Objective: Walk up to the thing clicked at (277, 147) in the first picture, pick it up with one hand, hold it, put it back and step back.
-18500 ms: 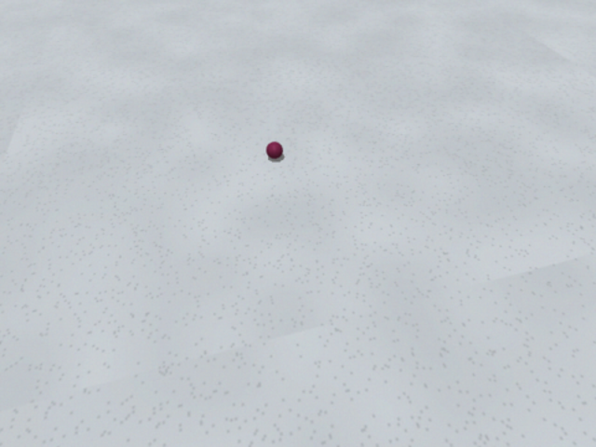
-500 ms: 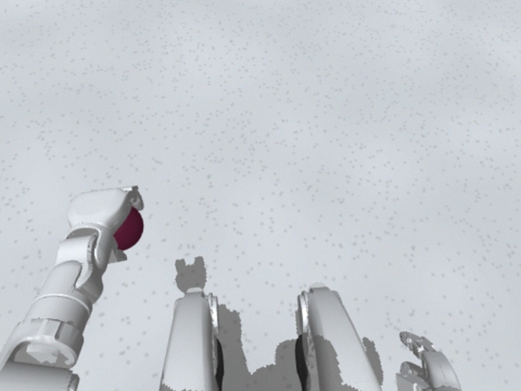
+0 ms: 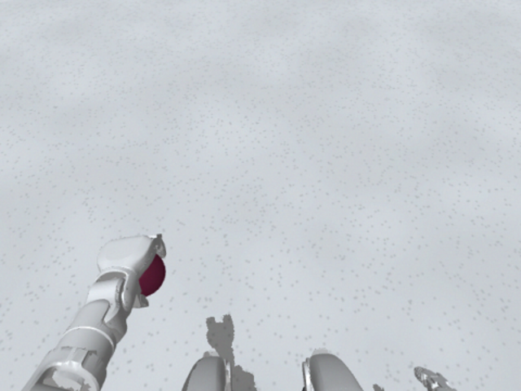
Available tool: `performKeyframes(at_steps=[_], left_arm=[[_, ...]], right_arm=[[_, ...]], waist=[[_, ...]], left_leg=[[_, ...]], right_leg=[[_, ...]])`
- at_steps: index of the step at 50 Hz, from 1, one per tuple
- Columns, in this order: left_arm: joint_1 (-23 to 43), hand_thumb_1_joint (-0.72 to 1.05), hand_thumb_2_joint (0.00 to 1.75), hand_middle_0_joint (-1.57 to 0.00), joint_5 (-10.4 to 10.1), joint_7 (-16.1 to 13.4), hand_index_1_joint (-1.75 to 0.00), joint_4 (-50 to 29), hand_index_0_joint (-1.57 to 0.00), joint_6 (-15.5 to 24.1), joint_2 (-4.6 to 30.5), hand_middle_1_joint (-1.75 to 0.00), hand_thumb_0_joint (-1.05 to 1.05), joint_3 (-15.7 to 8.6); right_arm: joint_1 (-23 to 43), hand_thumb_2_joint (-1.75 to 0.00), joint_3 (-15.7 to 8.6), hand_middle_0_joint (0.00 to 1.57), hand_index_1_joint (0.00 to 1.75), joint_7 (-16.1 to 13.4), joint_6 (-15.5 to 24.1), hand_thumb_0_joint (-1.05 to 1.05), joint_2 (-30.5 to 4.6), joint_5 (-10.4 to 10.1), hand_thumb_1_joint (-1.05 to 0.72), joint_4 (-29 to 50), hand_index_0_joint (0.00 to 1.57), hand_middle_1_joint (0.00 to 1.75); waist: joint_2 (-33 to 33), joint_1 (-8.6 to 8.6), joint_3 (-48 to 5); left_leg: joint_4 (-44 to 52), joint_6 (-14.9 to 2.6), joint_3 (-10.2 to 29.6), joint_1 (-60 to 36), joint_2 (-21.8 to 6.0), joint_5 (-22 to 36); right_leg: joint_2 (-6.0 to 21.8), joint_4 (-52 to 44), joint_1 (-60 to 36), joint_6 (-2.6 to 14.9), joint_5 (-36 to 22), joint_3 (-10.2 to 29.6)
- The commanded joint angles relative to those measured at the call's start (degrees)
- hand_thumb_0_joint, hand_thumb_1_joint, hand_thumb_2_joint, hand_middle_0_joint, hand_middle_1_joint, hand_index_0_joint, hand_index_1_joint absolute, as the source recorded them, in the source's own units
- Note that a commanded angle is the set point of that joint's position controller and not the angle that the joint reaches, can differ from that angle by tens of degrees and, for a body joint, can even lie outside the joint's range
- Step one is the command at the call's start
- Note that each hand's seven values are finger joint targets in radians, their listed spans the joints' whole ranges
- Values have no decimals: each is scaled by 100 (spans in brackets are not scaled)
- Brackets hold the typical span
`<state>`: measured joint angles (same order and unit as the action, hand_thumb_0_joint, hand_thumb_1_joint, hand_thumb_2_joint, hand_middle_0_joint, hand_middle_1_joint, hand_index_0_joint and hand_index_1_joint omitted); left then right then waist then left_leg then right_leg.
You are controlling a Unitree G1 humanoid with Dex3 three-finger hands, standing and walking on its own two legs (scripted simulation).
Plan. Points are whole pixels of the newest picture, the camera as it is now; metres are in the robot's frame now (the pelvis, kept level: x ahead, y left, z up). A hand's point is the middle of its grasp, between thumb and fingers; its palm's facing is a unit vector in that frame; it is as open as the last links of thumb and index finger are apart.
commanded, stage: lift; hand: left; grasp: from above
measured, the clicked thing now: (141, 273) +0.34 +0.22 -0.10
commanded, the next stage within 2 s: hold in 0.26 s
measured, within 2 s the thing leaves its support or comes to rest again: neither
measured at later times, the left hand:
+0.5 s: hand (123, 253) +0.34 +0.23 -0.02, palm faces -0.45 -0.06 -0.89, open 10.6 cm
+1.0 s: hand (115, 244) +0.34 +0.23 +0.02, palm faces -0.45 -0.05 -0.89, open 10.6 cm
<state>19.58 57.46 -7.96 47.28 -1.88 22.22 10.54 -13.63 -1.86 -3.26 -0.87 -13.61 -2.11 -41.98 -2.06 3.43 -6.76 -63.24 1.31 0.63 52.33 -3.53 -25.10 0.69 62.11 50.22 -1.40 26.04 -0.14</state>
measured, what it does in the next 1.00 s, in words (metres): rises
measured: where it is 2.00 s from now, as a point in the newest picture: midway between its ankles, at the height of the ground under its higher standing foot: outside the picture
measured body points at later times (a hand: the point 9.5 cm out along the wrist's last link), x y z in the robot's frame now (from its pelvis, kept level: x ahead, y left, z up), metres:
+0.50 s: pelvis +0.03 +0.00 +0.05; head +0.07 +0.00 +0.50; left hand +0.36 +0.23 +0.03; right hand +0.13 -0.26 -0.07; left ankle +0.05 +0.13 -0.66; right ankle +0.04 -0.14 -0.66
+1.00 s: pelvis +0.04 +0.00 +0.07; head +0.06 -0.01 +0.52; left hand +0.36 +0.23 +0.07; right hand +0.16 -0.26 -0.05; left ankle +0.05 +0.13 -0.66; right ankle +0.04 -0.14 -0.66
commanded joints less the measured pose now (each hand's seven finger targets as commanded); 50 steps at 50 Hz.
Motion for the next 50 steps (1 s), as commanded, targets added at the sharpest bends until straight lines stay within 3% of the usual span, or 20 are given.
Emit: performKeyframes(at_steps=[1, 12, 15, 19, 20, 21, 28, 35, 42, 45, 46, 50], left_arm=[[1741, 50, 94, -85, 2, -369, -91, -972, -88, -53, 1239, -94, 0, -498], [1532, 48, 91, -84, -102, -250, -88, -875, -86, -65, 1014, -90, 0, -365], [1763, 50, 91, -85, -88, -215, -90, -1021, -88, -10, 983, -93, 0, -314], [1763, 51, 93, -85, -29, -221, -91, -1164, -88, 29, 1129, -94, 0, -400], [1733, 51, 91, -84, -14, -208, -91, -1057, -87, 24, 1089, -95, 0, -382], [1872, 51, 92, -85, 22, -204, -91, -1217, -88, 43, 1244, -94, 0, -438], [1753, 52, 97, -84, -35, 77, -94, -1247, -88, 78, 1102, -98, 0, -334], [1510, 52, 96, -83, -45, 310, -95, -1349, -87, 81, 1148, -99, 0, -357], [1757, 49, 98, -82, 15, 378, -96, -1820, -85, 131, 1323, -99, 0, -458], [1656, 50, 97, -82, 11, 371, -96, -1749, -86, 92, 1173, -100, 0, -366], [1679, 51, 97, -82, 1, 375, -96, -1807, -86, 86, 1249, -100, 0, -430], [1433, 48, 101, -82, -12, 442, -98, -1645, -85, 37, 1160, -101, 0, -379]], right_arm=[[-59, -90, -305, 20, 30, -41, 214, 0, -847, 17, -91, 573, 20, 30], [-75, -90, -365, 20, 30, 0, 179, 0, -840, 8, -91, 592, 20, 30], [-82, -90, -386, 20, 30, -1, 176, 0, -849, 7, -91, 613, 20, 30], [-22, -90, -380, 20, 30, 0, 154, 0, -850, -8, -90, 624, 20, 30], [-31, -90, -383, 20, 30, 5, 153, 0, -862, -1, -90, 608, 20, 30], [2, -90, -392, 20, 30, 2, 144, 0, -885, -14, -90, 630, 20, 30], [53, -90, -399, 20, 30, 28, 88, 0, -857, -32, -90, 680, 20, 30], [156, -90, -383, 20, 30, 40, 16, 0, -867, -65, -90, 862, 20, 30], [267, -90, -367, 20, 30, 32, -47, 0, -872, -78, -90, 951, 20, 30], [286, -90, -341, 20, 30, 38, -47, 0, -861, -63, -90, 937, 20, 30], [298, -90, -347, 20, 30, 38, -48, 0, -857, -76, -90, 933, 20, 30], [360, -90, -339, 20, 30, 51, -83, 0, -865, -86, -90, 959, 20, 30]], waist=[[-55, -21, -1765], [69, -38, -1428], [-49, -14, -1461], [-21, -99, -1447], [-48, -47, -1392], [-88, -115, -1426], [-61, -135, -1344], [80, -214, -1136], [-24, -284, -1262], [36, -216, -1094], [29, -278, -1181], [88, -250, -1017]], left_leg=[[1339, -160, -89, -1851, 382, 823], [2094, -147, -145, -2578, 400, 1309], [2274, -116, -140, -2883, 366, 1487], [2458, -113, -175, -3113, 393, 1674], [2479, -102, -177, -3149, 388, 1697], [2557, -96, -164, -3259, 377, 1754], [2731, -110, -238, -3507, 389, 2164], [2952, -123, -271, -3579, 395, 2161], [3081, -137, -294, -3860, 406, 2360], [3127, -149, -292, -3846, 403, 2308], [3142, -154, -315, -3903, 410, 2317], [3254, -159, -322, -3927, 389, 2252]], right_leg=[[-201, -1538, -1316, 145, -945, 42], [-198, -2241, -2049, 104, -1429, 66], [-225, -2321, -2142, 134, -1542, 18], [-213, -2492, -2431, 127, -1710, 18], [-211, -2508, -2374, 133, -1718, 13], [-226, -2547, -2425, 142, -1741, -5], [-235, -2745, -2733, 138, -2138, 36], [-244, -2920, -2985, 146, -2104, 19], [-229, -3054, -3188, 132, -2297, 44], [-230, -3132, -3205, 119, -2272, 43], [-218, -3141, -3258, 115, -2291, 55], [-226, -3233, -3306, 118, -2182, 27]])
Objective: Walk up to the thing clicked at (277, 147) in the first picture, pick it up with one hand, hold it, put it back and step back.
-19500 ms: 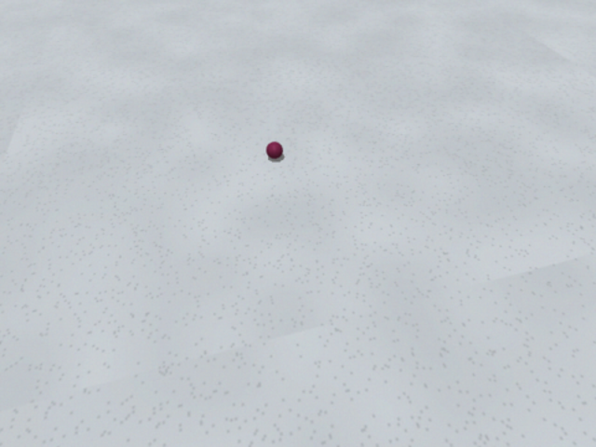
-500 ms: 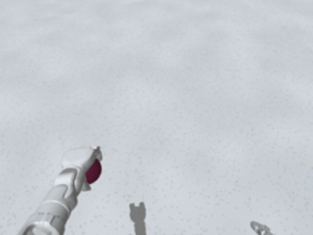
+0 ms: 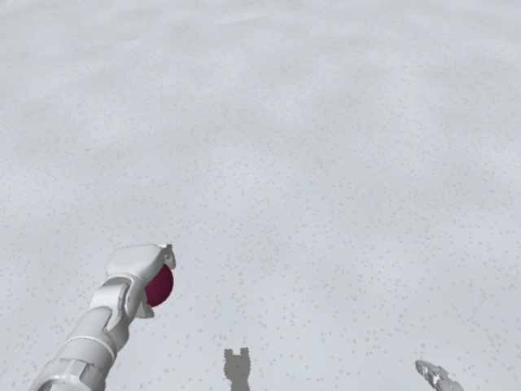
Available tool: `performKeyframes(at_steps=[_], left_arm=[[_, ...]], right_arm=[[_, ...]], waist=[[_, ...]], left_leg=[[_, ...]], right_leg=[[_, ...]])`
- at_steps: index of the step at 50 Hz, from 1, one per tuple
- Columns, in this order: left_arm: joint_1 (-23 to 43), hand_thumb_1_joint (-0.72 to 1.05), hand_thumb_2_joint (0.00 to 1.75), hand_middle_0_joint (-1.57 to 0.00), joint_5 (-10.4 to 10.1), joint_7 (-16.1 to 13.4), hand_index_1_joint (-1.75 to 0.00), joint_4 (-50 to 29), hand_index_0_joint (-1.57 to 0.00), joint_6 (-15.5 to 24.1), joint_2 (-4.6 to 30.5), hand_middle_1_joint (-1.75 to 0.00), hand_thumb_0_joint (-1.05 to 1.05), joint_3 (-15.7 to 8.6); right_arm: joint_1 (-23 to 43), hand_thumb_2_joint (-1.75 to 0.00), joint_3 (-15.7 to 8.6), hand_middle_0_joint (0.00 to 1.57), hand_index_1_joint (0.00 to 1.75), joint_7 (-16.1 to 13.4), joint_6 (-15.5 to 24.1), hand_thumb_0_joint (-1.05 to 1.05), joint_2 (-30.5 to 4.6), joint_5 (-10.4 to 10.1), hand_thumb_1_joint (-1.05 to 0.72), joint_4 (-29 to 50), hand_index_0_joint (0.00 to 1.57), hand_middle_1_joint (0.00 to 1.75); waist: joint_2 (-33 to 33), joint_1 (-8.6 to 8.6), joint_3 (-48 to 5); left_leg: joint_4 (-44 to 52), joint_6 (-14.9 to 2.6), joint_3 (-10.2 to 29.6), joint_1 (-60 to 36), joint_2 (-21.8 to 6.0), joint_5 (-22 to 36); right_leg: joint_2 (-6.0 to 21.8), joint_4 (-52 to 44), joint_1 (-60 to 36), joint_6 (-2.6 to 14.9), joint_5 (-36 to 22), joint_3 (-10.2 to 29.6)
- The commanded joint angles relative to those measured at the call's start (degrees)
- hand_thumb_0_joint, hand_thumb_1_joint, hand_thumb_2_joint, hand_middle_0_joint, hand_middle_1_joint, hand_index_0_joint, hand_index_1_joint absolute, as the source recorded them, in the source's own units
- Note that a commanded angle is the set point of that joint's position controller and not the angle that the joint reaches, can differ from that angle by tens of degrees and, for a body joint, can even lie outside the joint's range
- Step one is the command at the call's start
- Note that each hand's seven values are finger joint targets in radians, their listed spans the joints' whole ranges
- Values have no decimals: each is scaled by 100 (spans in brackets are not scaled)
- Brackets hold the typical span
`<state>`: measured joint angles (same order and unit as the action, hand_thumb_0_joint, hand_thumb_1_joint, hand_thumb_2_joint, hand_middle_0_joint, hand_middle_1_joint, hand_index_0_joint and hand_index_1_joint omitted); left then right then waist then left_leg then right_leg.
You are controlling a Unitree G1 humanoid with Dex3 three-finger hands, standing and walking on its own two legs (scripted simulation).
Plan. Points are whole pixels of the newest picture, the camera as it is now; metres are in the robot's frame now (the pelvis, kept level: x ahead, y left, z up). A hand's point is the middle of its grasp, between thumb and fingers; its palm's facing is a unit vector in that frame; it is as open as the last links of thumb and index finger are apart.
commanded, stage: hold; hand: left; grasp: from above
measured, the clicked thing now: (148, 283) +0.32 +0.23 -0.06
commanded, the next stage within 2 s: crouch in 1.26 s
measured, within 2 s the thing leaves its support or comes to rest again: neither
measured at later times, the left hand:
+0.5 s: hand (142, 296) +0.28 +0.22 -0.03, palm faces -0.44 -0.07 -0.89, open 10.6 cm
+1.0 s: hand (141, 299) +0.27 +0.22 -0.03, palm faces -0.46 -0.06 -0.88, open 10.6 cm
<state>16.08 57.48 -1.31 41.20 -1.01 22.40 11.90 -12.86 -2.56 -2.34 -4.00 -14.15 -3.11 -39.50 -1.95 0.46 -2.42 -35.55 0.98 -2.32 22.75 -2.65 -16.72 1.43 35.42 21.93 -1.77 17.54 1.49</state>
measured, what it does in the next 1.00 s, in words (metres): stands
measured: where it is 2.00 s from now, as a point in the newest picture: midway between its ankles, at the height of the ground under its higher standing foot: outside the picture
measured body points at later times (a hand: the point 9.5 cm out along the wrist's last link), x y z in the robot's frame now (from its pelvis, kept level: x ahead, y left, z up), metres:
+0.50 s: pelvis -0.01 +0.00 +0.01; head -0.01 -0.02 +0.46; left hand +0.30 +0.22 +0.02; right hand +0.13 -0.26 -0.11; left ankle +0.01 +0.13 -0.73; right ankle +0.01 -0.14 -0.73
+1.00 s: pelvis -0.02 +0.00 +0.01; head -0.01 -0.02 +0.46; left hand +0.29 +0.22 +0.02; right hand +0.14 -0.25 -0.10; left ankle +0.01 +0.13 -0.73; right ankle +0.01 -0.14 -0.73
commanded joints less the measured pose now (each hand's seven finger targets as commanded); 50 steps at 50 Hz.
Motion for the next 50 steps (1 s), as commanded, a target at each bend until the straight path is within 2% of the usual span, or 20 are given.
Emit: performKeyframes(at_steps=[1, 8, 16, 18, 19, 23, 26, 27, 29, 30, 32, 33, 34, 36, 37, 42, 44, 46, 48, 50], left_arm=[[1946, 49, 102, -82, -35, -181, -98, -1260, -85, -29, 1143, -101, 0, -478], [1891, 46, 100, -80, -83, -19, -97, -1400, -83, 14, 1179, -101, 0, -483], [1877, 45, 100, -80, -31, -59, -97, -1497, -83, 14, 1270, -100, 0, -578], [1811, 45, 100, -78, -38, -39, -100, -1446, -82, -9, 1250, -103, 0, -574], [1850, 45, 99, -78, -60, -19, -99, -1452, -82, -12, 1149, -102, 0, -469], [1669, 46, 98, -78, -102, 45, -99, -1450, -82, -5, 1266, -103, 0, -600], [1789, 49, 96, -79, -97, 142, -100, -1767, -84, 14, 1199, -105, 0, -477], [1710, 48, 98, -80, -90, 144, -99, -1656, -84, 7, 1275, -104, 0, -584], [1650, 47, 98, -80, -134, 167, -99, -1774, -83, 26, 1267, -103, 0, -592], [1807, 47, 99, -79, -106, 186, -100, -1861, -83, 33, 1203, -104, 0, -488], [1751, 45, 99, -78, -135, 181, -101, -1789, -82, 37, 1319, -105, 0, -617], [1822, 44, 98, -77, -112, 188, -99, -1908, -81, 44, 1249, -103, 0, -516], [1828, 44, 100, -78, -128, 166, -100, -1814, -82, 33, 1255, -104, 0, -559], [1872, 45, 99, -78, -126, 160, -101, -1892, -82, 22, 1208, -105, 0, -500], [1640, 43, 99, -77, -110, 143, -101, -1715, -81, -11, 1228, -105, 0, -575], [1719, 42, 99, -75, -64, 239, -101, -1776, -79, -47, 1151, -105, 0, -425], [1738, 43, 98, -76, -85, 245, -100, -1785, -80, -15, 1325, -103, 0, -585], [1700, 43, 99, -77, -114, 262, -100, -1649, -81, -9, 1096, -104, 0, -398], [1847, 40, 99, -75, -63, 223, -100, -1745, -78, 40, 1304, -104, 0, -597], [1840, 40, 98, -74, -94, 204, -101, -1890, -78, 70, 1260, -105, 0, -562]], right_arm=[[302, -90, -273, 20, 30, -43, 225, 0, -805, 8, -90, 712, 20, 30], [439, -90, -229, 20, 30, -67, 209, 0, -791, -18, -90, 838, 20, 30], [574, -90, -203, 20, 30, -92, 226, 0, -778, -29, -90, 860, 20, 30], [584, -90, -188, 20, 30, -95, 218, 0, -777, -29, -90, 839, 20, 30], [622, -90, -181, 20, 30, -95, 225, 0, -764, -23, -90, 841, 20, 30], [719, -90, -153, 20, 30, -104, 238, 0, -743, -41, -91, 892, 20, 30], [774, -90, -141, 20, 30, -120, 241, 0, -720, -48, -91, 928, 20, 30], [749, -90, -150, 20, 30, -128, 246, 0, -745, -49, -91, 912, 20, 30], [804, -90, -127, 20, 30, -138, 249, 0, -717, -57, -91, 940, 20, 30], [814, -90, -130, 20, 30, -141, 257, 0, -714, -52, -91, 931, 20, 30], [828, -90, -123, 20, 30, -157, 264, 0, -735, -57, -91, 926, 20, 30], [850, -90, -111, 20, 30, -160, 270, 0, -705, -57, -91, 934, 20, 30], [836, -90, -110, 20, 30, -159, 273, 0, -724, -53, -91, 925, 20, 30], [868, -90, -104, 20, 30, -162, 278, 0, -711, -60, -91, 926, 20, 30], [881, -90, -96, 20, 30, -157, 276, 0, -717, -59, -91, 921, 20, 30], [887, -90, -97, 20, 30, -144, 255, 0, -700, -62, -91, 912, 20, 30], [894, -90, -97, 20, 30, -152, 246, 0, -700, -69, -91, 910, 20, 30], [855, -90, -74, 20, 30, -153, 242, 0, -695, -59, -91, 901, 20, 30], [826, -90, -94, 20, 30, -159, 247, 0, -706, -58, -91, 895, 20, 30], [839, -90, -95, 20, 30, -154, 243, 0, -686, -56, -91, 905, 20, 30]], waist=[[-50, 30, -1541], [-7, 4, -1378], [26, -62, -1346], [111, -36, -1310], [133, -9, -1211], [98, -105, -1091], [3, -97, -1203], [73, -80, -1189], [49, -124, -1155], [26, -72, -1203], [68, -101, -1132], [5, -109, -1157], [72, -65, -1131], [60, -85, -1107], [145, -127, -1037], [153, -86, -1054], [75, -119, -1102], [175, -41, -1040], [34, -88, -1083], [-106, -138, -1249]], left_leg=[[520, -117, -25, -1037, 288, 1469], [693, -141, -47, -1122, 295, 1219], [794, -142, -64, -1236, 306, 1224], [801, -157, -83, -1245, 323, 1167], [826, -157, -71, -1196, 315, 1095], [938, -165, -91, -1141, 338, 806], [962, -162, -86, -1264, 326, 922], [958, -157, -78, -1280, 314, 925], [1010, -154, -79, -1297, 318, 900], [1011, -157, -74, -1336, 310, 914], [1044, -155, -67, -1344, 309, 884], [1047, -150, -76, -1370, 310, 902], [1058, -150, -69, -1387, 305, 897], [1065, -150, -77, -1392, 307, 895], [1092, -149, -66, -1359, 308, 869], [1094, -167, -78, -1402, 317, 1020], [1115, -175, -96, -1424, 327, 973], [1120, -173, -68, -1446, 308, 1021], [1137, -168, -83, -1434, 318, 936], [1165, -143, -81, -1524, 307, 1064]], right_leg=[[-309, -549, -481, 170, -1371, -146], [-295, -744, -524, 171, -1125, -126], [-276, -858, -624, 168, -1100, -132], [-264, -909, -636, 145, -1069, -108], [-266, -945, -599, 142, -988, -122], [-247, -1062, -629, 151, -688, -103], [-252, -1038, -641, 158, -803, -104], [-267, -1049, -672, 158, -778, -107], [-263, -1077, -712, 163, -751, -110], [-269, -1063, -675, 169, -778, -109], [-271, -1105, -697, 165, -726, -112], [-266, -1110, -688, 171, -735, -112], [-275, -1125, -692, 167, -732, -115], [-267, -1153, -686, 160, -723, -121], [-271, -1160, -717, 169, -683, -132], [-255, -1169, -738, 159, -866, -126], [-242, -1198, -775, 158, -835, -102], [-263, -1174, -727, 160, -878, -114], [-255, -1202, -741, 173, -789, -110], [-269, -1155, -838, 200, -887, -130]])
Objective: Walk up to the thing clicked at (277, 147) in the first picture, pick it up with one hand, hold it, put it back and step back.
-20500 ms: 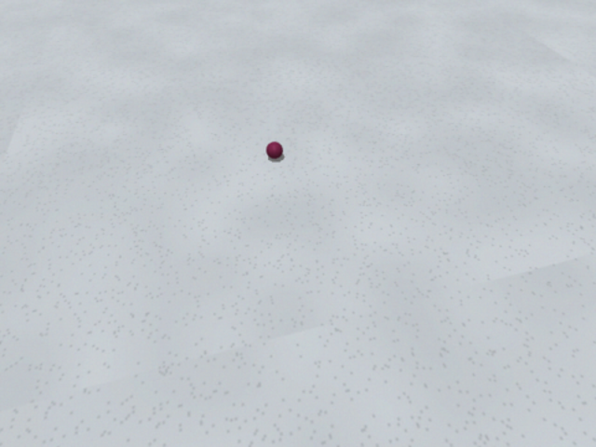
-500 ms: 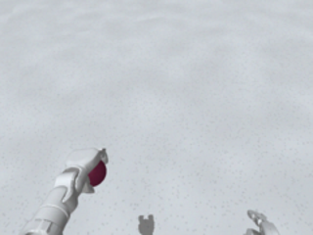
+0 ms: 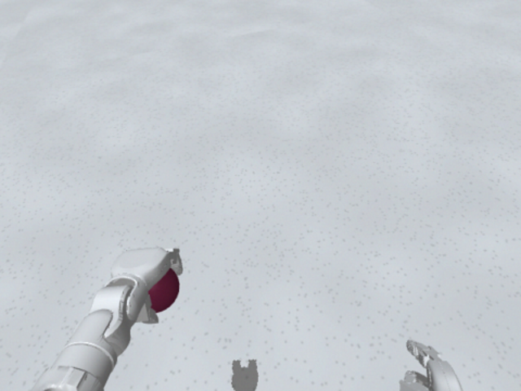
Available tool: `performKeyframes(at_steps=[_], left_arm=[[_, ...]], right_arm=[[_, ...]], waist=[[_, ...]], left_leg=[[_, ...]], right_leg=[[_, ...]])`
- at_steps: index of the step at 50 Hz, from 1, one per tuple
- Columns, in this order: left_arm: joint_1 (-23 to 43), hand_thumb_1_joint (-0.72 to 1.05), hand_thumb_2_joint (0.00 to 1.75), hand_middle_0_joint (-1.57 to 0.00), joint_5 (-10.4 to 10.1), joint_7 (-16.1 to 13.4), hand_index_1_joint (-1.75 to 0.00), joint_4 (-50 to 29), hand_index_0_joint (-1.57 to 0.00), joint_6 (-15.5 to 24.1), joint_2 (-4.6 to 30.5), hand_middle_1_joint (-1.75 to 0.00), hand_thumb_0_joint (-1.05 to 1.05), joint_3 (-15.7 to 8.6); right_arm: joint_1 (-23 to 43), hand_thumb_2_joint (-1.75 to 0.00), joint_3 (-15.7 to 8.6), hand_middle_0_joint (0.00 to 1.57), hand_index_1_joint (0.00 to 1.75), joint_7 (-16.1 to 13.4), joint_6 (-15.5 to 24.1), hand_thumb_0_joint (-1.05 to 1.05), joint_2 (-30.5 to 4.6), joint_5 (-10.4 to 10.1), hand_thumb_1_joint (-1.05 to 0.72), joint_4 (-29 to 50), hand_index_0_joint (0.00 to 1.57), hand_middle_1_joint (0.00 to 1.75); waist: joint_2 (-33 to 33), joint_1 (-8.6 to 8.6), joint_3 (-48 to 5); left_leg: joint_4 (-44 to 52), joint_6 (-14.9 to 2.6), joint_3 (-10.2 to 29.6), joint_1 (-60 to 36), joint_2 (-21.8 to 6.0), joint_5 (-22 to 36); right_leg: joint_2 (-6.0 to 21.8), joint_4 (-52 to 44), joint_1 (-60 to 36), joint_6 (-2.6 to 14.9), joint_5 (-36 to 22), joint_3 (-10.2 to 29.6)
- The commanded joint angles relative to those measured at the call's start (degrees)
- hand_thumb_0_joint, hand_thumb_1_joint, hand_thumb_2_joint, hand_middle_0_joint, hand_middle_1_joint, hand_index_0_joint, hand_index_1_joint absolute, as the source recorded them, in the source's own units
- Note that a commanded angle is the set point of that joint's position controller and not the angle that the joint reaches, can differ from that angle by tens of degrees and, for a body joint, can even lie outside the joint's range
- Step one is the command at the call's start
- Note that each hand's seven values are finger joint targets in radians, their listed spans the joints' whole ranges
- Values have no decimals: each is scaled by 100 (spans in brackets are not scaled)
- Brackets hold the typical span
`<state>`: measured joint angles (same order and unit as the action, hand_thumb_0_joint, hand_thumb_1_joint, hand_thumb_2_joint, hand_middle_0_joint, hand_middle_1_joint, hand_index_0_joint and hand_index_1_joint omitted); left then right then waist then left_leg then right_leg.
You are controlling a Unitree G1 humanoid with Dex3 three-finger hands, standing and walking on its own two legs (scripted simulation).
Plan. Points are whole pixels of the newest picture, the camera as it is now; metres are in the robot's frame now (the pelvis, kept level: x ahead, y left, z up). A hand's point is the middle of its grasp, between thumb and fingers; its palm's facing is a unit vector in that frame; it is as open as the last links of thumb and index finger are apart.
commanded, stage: hold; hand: left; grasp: from above
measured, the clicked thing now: (154, 287) +0.30 +0.22 -0.05
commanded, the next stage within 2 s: crouch in 0.26 s
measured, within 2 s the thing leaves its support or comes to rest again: neither
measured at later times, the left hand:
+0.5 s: hand (152, 289) +0.29 +0.22 -0.04, palm faces -0.46 -0.07 -0.89, open 10.6 cm
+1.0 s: hand (179, 309) +0.34 +0.23 -0.23, palm faces -0.43 +0.05 -0.90, open 10.6 cm
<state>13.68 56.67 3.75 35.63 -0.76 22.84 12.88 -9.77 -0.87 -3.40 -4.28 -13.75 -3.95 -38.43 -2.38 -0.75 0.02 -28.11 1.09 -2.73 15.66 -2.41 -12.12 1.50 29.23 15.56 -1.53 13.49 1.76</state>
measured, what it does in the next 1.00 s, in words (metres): lowers itself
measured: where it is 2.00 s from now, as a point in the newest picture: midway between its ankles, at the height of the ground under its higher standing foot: outside the picture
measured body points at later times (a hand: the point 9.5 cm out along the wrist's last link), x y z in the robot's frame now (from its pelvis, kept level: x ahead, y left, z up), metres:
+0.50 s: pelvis +0.01 +0.00 +0.00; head +0.01 -0.02 +0.45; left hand +0.31 +0.22 +0.01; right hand +0.15 -0.25 -0.11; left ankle +0.03 +0.13 -0.74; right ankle +0.02 -0.14 -0.74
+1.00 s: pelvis -0.02 +0.01 -0.11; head +0.10 +0.02 +0.32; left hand +0.35 +0.22 -0.18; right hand +0.06 -0.28 -0.23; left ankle +0.03 +0.13 -0.74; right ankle +0.02 -0.14 -0.74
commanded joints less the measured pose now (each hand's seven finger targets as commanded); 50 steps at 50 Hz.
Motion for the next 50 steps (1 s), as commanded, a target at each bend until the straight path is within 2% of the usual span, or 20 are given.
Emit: performKeyframes(at_steps=[1, 4, 6, 9, 11, 12, 13, 17, 18, 19, 25, 26, 31, 33, 37, 40, 42, 43, 47, 50], left_arm=[[2101, 40, 100, -74, -4, -313, -102, -1238, -78, 43, 1144, -106, 0, -613], [2200, 41, 100, -76, 29, -404, -100, -1284, -79, 43, 1324, -103, 0, -770], [2090, 41, 102, -76, 29, -418, -102, -1039, -80, 36, 1084, -105, 0, -571], [2019, 42, 100, -76, -43, -431, -102, -1052, -80, 35, 1158, -106, 0, -640], [2044, 42, 102, -77, -73, -393, -102, -1241, -80, 39, 1074, -105, 0, -545], [1760, 42, 100, -76, -45, -391, -102, -1034, -80, 4, 1138, -106, 0, -654], [1687, 41, 100, -76, -46, -376, -102, -1108, -80, 1, 1077, -105, 0, -593], [2065, 42, 97, -77, 7, -343, -99, -1122, -81, 13, 1256, -103, 0, -662], [2053, 47, 90, -78, -21, -342, -99, -1195, -84, 36, 1318, -105, 0, -745], [1899, 39, 91, -70, -2, -336, -97, -1085, -76, 39, 1264, -103, 0, -720], [1541, 42, 96, -76, 80, -506, -98, -676, -80, 183, 998, -103, 0, -621], [1483, 42, 99, -77, 120, -577, -97, -530, -81, 226, 1050, -100, 0, -676], [1851, 41, 91, -76, 346, -1184, -94, 121, -80, 408, 905, -98, 0, -622], [2480, 40, 94, -75, 492, -1481, -97, 220, -79, 446, 986, -101, 0, -632], [2772, 42, 96, -76, 747, -2057, -99, 1035, -80, 457, 662, -103, 0, -494], [3200, 43, 96, -77, 1059, -2398, -99, 1356, -81, 473, 781, -104, 0, -581], [3269, 48, 91, -78, 1118, -2620, -97, 1650, -84, 388, 739, -103, 0, -640], [3428, 47, 92, -78, 1109, -2700, -98, 1825, -84, 352, 631, -103, 0, -590], [3638, 49, 92, -82, 1114, -2893, -93, 2662, -86, 206, 963, -98, 0, -813], [3936, 53, 91, -83, 992, -2924, -95, 2503, -88, 130, 941, -100, 0, -869]], right_arm=[[505, -90, -267, 20, 30, -48, 274, 0, -734, 34, -91, 792, 20, 30], [510, -90, -298, 20, 30, -55, 274, 0, -764, 31, -91, 763, 20, 30], [478, -90, -278, 20, 30, -49, 281, 0, -737, 51, -91, 740, 20, 30], [488, -90, -300, 20, 30, -53, 288, 0, -762, 36, -91, 745, 20, 30], [494, -90, -303, 20, 30, -42, 287, 0, -747, 40, -91, 766, 20, 30], [514, -90, -311, 20, 30, -52, 274, 0, -754, 25, -91, 771, 20, 30], [514, -90, -314, 20, 30, -44, 265, 0, -754, 34, -91, 782, 20, 30], [512, -90, -300, 20, 30, -55, 243, 0, -755, 23, -91, 772, 20, 30], [464, -92, -305, 20, 30, -58, 238, 0, -752, 18, -93, 771, 20, 30], [507, -90, -300, 20, 30, -61, 234, 0, -728, 19, -89, 778, 20, 30], [402, -90, -309, 20, 30, -44, 203, 0, -740, 41, -90, 753, 20, 30], [405, -90, -316, 20, 30, -39, 189, 0, -733, 49, -90, 746, 20, 30], [217, -90, -383, 20, 30, 10, 148, 0, -766, 142, -90, 561, 20, 30], [96, -90, -428, 20, 30, 46, 160, 0, -799, 199, -90, 452, 20, 30], [-176, -90, -541, 20, 30, 155, 222, 0, -866, 315, -90, 216, 20, 30], [-388, -90, -619, 20, 30, 207, 289, 0, -897, 393, -90, 157, 20, 30], [-472, -90, -633, 20, 30, 223, 312, 0, -913, 423, -90, 136, 20, 30], [-559, -90, -645, 20, 30, 224, 333, 0, -949, 438, -90, 114, 20, 30], [-659, -90, -678, 20, 30, 178, 446, 0, -1004, 513, -90, 3, 20, 30], [-739, -90, -685, 20, 30, 185, 543, 0, -994, 588, -90, 0, 20, 30]], waist=[[-44, 42, -1481], [-127, 10, -1523], [64, 91, -1351], [119, 36, -1396], [81, 29, -1502], [125, -46, -1429], [153, -22, -1424], [200, 34, -1389], [165, -9, -1428], [140, -35, -1382], [471, 99, -1069], [413, 70, -1024], [416, 286, -1077], [189, 374, -1378], [264, 543, -1784], [-66, 537, -2400], [-165, 560, -2747], [-143, 659, -2829], [-97, 657, -2997], [-365, 648, -3758]], left_leg=[[394, -148, -41, -812, 277, 643], [405, -127, -30, -849, 260, 692], [413, -141, -14, -795, 248, 649], [389, -156, -37, -798, 277, 641], [386, -153, -37, -866, 278, 725], [414, -149, -25, -836, 266, 798], [387, -147, -27, -814, 278, 834], [394, -182, -46, -810, 294, 815], [387, -181, -62, -817, 294, 810], [394, -177, -61, -794, 305, 843], [316, -202, -57, -565, 326, 635], [304, -183, -52, -510, 339, 626], [-83, -150, -13, -156, 330, 489], [-447, -125, -16, 80, 323, 494], [-1528, -91, 34, 988, 294, 273], [-2355, -51, 56, 1794, 268, 43], [-2807, -66, 68, 2210, 245, 48], [-3008, -71, 97, 2416, 228, -4], [-3728, -88, 241, 3551, 198, -448], [-4310, -109, 317, 4043, 188, -547]], right_leg=[[-286, -519, -171, 172, -528, -157], [-300, -511, -198, 188, -555, -167], [-302, -541, -144, 174, -541, -182], [-269, -598, -185, 146, -531, -163], [-266, -590, -218, 149, -621, -158], [-280, -573, -248, 164, -649, -188], [-271, -567, -267, 158, -692, -183], [-254, -606, -253, 140, -729, -164], [-248, -605, -299, 137, -736, -144], [-246, -603, -294, 142, -746, -157], [-230, -585, -65, 125, -586, -157], [-224, -567, -45, 140, -551, -163], [-211, -196, 473, 150, -462, -181], [-213, 108, 825, 154, -511, -182], [-206, 1056, 1852, 153, -379, -205], [-212, 1880, 2629, 228, -152, -206], [-238, 2338, 3006, 253, -142, -227], [-249, 2552, 3268, 256, -98, -264], [-298, 3394, 4289, 295, 357, -396], [-270, 4044, 4815, 310, 442, -417]])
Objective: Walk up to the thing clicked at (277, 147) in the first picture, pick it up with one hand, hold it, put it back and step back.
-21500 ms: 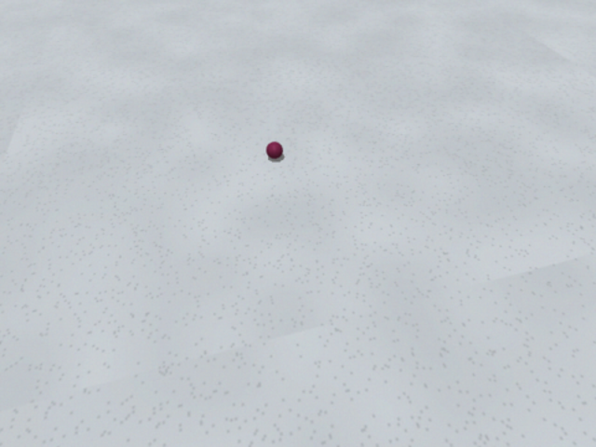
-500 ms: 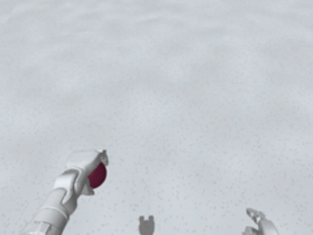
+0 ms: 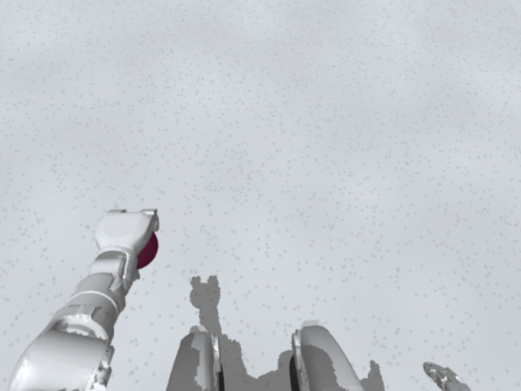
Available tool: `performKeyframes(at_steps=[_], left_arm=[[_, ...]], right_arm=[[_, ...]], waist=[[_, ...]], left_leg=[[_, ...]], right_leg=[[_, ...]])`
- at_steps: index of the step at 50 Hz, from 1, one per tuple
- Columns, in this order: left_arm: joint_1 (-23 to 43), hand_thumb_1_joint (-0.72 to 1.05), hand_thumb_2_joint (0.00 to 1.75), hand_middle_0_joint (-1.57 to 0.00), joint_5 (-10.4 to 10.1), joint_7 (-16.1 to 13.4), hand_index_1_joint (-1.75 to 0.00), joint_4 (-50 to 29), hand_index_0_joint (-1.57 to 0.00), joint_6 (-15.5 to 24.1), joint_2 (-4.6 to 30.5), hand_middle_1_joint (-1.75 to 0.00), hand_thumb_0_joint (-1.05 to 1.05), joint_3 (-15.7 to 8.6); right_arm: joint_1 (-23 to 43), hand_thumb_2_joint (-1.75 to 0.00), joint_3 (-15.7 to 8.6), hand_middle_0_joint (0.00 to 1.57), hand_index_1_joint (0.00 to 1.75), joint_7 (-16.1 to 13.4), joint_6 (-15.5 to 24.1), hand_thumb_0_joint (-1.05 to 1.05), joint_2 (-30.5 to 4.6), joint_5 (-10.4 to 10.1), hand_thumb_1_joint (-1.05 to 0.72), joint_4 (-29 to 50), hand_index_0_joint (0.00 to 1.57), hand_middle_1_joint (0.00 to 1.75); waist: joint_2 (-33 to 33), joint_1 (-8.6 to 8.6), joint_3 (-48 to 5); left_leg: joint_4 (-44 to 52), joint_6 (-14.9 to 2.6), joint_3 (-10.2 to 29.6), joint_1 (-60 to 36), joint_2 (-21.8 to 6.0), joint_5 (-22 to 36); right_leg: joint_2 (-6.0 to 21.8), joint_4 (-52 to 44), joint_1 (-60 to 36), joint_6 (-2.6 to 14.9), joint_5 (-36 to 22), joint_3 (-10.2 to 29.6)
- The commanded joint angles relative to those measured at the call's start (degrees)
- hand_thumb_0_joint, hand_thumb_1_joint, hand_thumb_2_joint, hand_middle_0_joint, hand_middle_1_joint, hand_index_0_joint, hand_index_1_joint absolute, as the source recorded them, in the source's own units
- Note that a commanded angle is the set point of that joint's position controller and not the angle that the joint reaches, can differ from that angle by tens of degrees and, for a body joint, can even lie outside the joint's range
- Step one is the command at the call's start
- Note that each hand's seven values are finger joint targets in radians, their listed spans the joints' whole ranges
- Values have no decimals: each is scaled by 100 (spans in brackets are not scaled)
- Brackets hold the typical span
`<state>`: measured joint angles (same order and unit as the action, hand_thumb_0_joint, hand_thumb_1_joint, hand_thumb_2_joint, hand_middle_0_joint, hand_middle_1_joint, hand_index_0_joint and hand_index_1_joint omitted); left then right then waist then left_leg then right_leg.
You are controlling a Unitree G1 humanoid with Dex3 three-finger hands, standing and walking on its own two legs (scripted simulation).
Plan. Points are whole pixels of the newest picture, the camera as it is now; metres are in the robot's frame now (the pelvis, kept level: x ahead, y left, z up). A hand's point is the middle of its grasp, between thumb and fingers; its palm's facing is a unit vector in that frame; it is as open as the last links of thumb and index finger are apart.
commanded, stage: crouch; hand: left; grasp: from above
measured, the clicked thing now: (133, 246) +0.38 +0.22 -0.13
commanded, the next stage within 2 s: lower in 1.42 s
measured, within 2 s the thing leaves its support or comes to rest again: neither
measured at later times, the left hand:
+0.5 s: hand (164, 269) +0.39 +0.22 -0.35, palm faces -0.47 +0.00 -0.88, open 10.6 cm
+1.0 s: hand (169, 268) +0.42 +0.22 -0.43, palm faces -0.47 -0.01 -0.88, open 10.6 cm
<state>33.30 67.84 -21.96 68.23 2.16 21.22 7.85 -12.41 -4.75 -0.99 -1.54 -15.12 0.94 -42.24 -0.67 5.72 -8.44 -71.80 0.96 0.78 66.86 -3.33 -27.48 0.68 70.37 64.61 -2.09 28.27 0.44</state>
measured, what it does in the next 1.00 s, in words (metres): lowers itself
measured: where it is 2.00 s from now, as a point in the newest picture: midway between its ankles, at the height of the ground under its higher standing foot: outside the picture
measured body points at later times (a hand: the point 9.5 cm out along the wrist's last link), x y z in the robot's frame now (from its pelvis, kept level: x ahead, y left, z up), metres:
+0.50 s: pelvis -0.03 +0.00 -0.18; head +0.18 +0.02 +0.21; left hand +0.41 +0.21 -0.30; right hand +0.03 -0.27 -0.31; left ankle +0.05 +0.13 -0.62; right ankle +0.04 -0.14 -0.62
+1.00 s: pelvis -0.03 +0.00 -0.26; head +0.20 +0.03 +0.12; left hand +0.44 +0.22 -0.38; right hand +0.02 -0.28 -0.38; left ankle +0.05 +0.13 -0.62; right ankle +0.04 -0.14 -0.62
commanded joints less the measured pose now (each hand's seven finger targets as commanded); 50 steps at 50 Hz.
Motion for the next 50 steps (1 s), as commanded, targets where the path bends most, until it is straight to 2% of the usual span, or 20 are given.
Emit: performKeyframes(at_steps=[1, 3, 4, 6, 8, 12, 13, 17, 23, 26, 27, 32, 35, 36, 39, 40, 42, 45, 48, 50], left_arm=[[2055, 51, 93, -84, -119, -347, -94, -695, -88, -196, 1140, -98, 0, -379], [2449, 52, 89, -85, -158, -320, -91, -1011, -89, -182, 1283, -95, 0, -448], [2309, 50, 89, -84, -142, -310, -90, -778, -88, -219, 1349, -93, 0, -515], [2393, 48, 88, -81, -217, -258, -91, -819, -86, -205, 1239, -95, 0, -494], [2573, 45, 92, -82, -175, -231, -91, -678, -85, -205, 1499, -94, 0, -619], [2579, 47, 94, -82, -222, -184, -93, -351, -85, -145, 1336, -97, 0, -597], [2747, 48, 91, -82, -230, -189, -91, -558, -86, -97, 1412, -94, 0, -631], [2979, 51, 97, -87, -81, -202, -90, -520, -89, 110, 1692, -93, 0, -728], [3392, 50, 101, -88, 157, -489, -91, -684, -90, 273, 2104, -93, 0, -990], [3359, 50, 102, -87, 161, -559, -93, -491, -89, 230, 1906, -95, 0, -939], [3342, 49, 104, -88, 171, -582, -92, -392, -89, 201, 2060, -93, 0, -1032], [3316, 52, 109, -89, 28, -481, -97, -184, -90, 95, 1812, -99, 0, -891], [3248, 51, 106, -87, -11, -379, -97, -117, -89, 104, 1887, -99, 0, -913], [3239, 50, 106, -86, -26, -354, -97, -136, -88, 107, 2071, -99, 0, -977], [3354, 50, 106, -86, 8, -278, -98, -138, -88, 163, 2065, -100, 0, -978], [3451, 51, 104, -86, 26, -288, -97, -207, -88, 211, 2291, -100, 0, -1082], [3216, 48, 103, -84, 79, -271, -96, 81, -87, 251, 2159, -98, 0, -1032], [3617, 47, 99, -82, 151, -331, -96, -177, -85, 371, 2477, -99, 0, -1169], [3450, 47, 101, -82, 228, -399, -97, 241, -85, 397, 2325, -100, 0, -1139], [3779, 46, 99, -81, 251, -445, -96, 81, -84, 447, 2380, -99, 0, -1167]], right_arm=[[-492, -90, -294, 20, 30, -58, 286, 0, -875, 119, -90, 384, 20, 30], [-521, -90, -311, 20, 30, -73, 303, 0, -903, 140, -90, 350, 20, 30], [-520, -90, -310, 20, 30, -84, 314, 0, -903, 151, -90, 311, 20, 30], [-560, -90, -309, 20, 30, -69, 350, 0, -885, 175, -90, 330, 20, 30], [-581, -90, -282, 20, 30, -74, 362, 0, -899, 203, -90, 304, 20, 30], [-586, -90, -241, 20, 30, -15, 428, 0, -929, 261, -90, 290, 20, 30], [-596, -90, -256, 20, 30, -10, 435, 0, -930, 262, -90, 276, 20, 30], [-618, -90, -200, 20, 30, 74, 528, 0, -979, 313, -90, 184, 20, 30], [-683, -90, -118, 20, 30, 176, 599, 0, -1015, 407, -91, 104, 20, 30], [-708, -90, -104, 20, 30, 270, 623, 0, -1009, 478, -91, 86, 20, 30], [-690, -90, -124, 20, 30, 277, 618, 0, -1031, 486, -91, 80, 20, 30], [-670, -90, -112, 20, 30, 395, 611, 0, -984, 532, -91, 115, 20, 30], [-674, -90, -101, 20, 30, 427, 570, 0, -969, 546, -91, 101, 20, 30], [-642, -90, -106, 20, 30, 434, 555, 0, -987, 529, -91, 85, 20, 30], [-676, -90, -111, 20, 30, 471, 525, 0, -1027, 544, -91, 76, 20, 30], [-668, -90, -118, 20, 30, 486, 522, 0, -1056, 545, -91, 87, 20, 30], [-660, -90, -76, 20, 30, 528, 501, 0, -1028, 555, -91, 90, 20, 30], [-647, -90, -81, 20, 30, 551, 483, 0, -1098, 551, -91, 83, 20, 30], [-685, -90, -45, 20, 30, 589, 501, 0, -1104, 585, -91, 55, 20, 30], [-680, -90, -45, 20, 30, 607, 523, 0, -1148, 601, -91, 35, 20, 30]], waist=[[-533, 36, -2994], [-818, 103, -3416], [-719, 103, -3399], [-639, 171, -3562], [-605, 209, -3462], [-597, 358, -3349], [-652, 311, -3603], [-693, 445, -3720], [-1177, 421, -4264], [-1232, 535, -4236], [-1194, 476, -4226], [-1094, 582, -4120], [-1016, 574, -4079], [-1029, 484, -4065], [-1015, 591, -3946], [-1158, 533, -3961], [-1037, 580, -3770], [-1150, 514, -4006], [-1131, 602, -3697], [-1438, 643, -3676]], left_leg=[[-68, -88, 36, -941, 263, 851], [-356, -82, 45, -825, 246, 772], [-502, -102, 29, -585, 254, 709], [-724, -104, 101, -374, 244, 564], [-966, -124, 91, 196, 255, 193], [-1362, -120, 248, 665, 258, -327], [-1479, -125, 239, 669, 262, -353], [-2043, -168, 242, 1099, 287, -390], [-2637, -134, 164, 1084, 288, -16], [-2928, -153, 96, 1307, 293, 167], [-3012, -161, 78, 1354, 289, 134], [-3374, -201, 43, 1757, 263, 271], [-3594, -226, 7, 2050, 265, 277], [-3640, -222, 3, 2095, 256, 303], [-3832, -225, 31, 2205, 234, 364], [-3900, -227, 5, 2296, 236, 362], [-3984, -226, 15, 2508, 238, 297], [-4107, -235, -6, 2606, 243, 189], [-4149, -216, 29, 2729, 246, -1], [-4089, -172, 107, 2627, 243, -167]], right_leg=[[-199, 134, 133, 368, -929, -316], [-172, 457, 406, 389, -861, -313], [-177, 568, 476, 383, -826, -320], [-174, 846, 780, 403, -690, -360], [-162, 1057, 1047, 398, -422, -364], [-126, 1536, 1897, 420, 72, -434], [-141, 1641, 1942, 429, 110, -444], [-127, 2050, 2455, 407, 116, -457], [-119, 2609, 2886, 421, -176, -485], [-123, 2766, 2954, 399, -368, -512], [-128, 2808, 3039, 394, -338, -509], [-161, 3091, 3058, 366, -546, -552], [-178, 3208, 2991, 331, -616, -532], [-193, 3276, 3017, 338, -621, -533], [-212, 3446, 3187, 330, -685, -561], [-211, 3532, 3200, 339, -698, -544], [-235, 3626, 3256, 338, -634, -570], [-265, 3752, 3377, 354, -515, -588], [-256, 3888, 3681, 371, -304, -660], [-238, 4034, 4001, 418, -111, -726]])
